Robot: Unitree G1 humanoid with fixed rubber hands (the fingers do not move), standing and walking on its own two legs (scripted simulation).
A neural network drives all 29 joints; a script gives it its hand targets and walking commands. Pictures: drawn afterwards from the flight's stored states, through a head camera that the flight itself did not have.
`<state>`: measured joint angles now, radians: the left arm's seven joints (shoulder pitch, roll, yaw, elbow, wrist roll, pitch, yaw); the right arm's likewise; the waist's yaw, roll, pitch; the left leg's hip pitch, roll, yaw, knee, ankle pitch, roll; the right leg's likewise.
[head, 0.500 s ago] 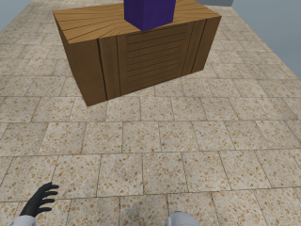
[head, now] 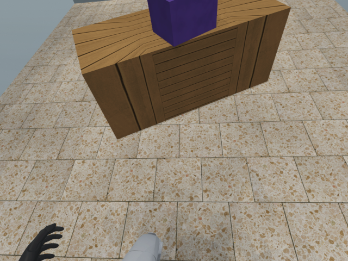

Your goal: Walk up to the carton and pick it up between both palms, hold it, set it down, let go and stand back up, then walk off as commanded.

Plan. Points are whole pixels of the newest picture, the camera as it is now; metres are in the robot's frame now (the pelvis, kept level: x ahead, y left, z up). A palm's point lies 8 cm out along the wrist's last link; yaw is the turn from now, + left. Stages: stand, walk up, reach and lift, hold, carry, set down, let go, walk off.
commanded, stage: walk up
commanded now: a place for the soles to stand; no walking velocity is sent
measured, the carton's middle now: (182, 9) +1.37 +0.04 -0.06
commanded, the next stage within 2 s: none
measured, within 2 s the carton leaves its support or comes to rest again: neither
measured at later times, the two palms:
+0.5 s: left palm (77, 196) +0.28 +0.32 -0.10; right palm (312, 190) +0.30 -0.32 -0.09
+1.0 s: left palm (117, 137) +0.44 +0.21 -0.03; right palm (318, 129) +0.52 -0.43 -0.11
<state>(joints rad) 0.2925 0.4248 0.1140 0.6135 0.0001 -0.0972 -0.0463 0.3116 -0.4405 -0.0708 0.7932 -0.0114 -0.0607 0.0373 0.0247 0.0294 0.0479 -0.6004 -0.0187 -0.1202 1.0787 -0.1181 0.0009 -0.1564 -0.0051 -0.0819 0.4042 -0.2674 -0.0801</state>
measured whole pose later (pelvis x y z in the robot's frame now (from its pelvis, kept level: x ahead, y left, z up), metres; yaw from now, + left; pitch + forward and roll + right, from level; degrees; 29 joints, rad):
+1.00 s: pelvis +0.40 -0.13 +0.01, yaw +11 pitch +0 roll +7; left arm 0.29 0.42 0.11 0.61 0.00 -0.04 -0.04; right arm 0.36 -0.43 -0.07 0.77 -0.01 -0.07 -0.03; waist 0.03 -0.02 0.10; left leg -0.46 -0.06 -0.11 0.99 -0.29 0.00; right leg -0.20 -0.02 -0.13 0.41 -0.20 0.00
